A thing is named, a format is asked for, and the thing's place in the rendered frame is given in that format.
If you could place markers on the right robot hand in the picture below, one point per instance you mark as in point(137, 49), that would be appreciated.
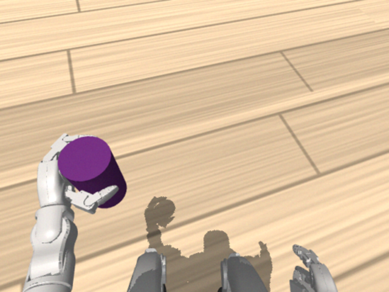
point(317, 279)

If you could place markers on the left robot hand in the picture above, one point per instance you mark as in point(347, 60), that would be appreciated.
point(54, 188)

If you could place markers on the left robot arm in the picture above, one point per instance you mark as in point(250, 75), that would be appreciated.
point(53, 238)

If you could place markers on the can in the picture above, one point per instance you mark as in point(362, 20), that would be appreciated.
point(89, 165)

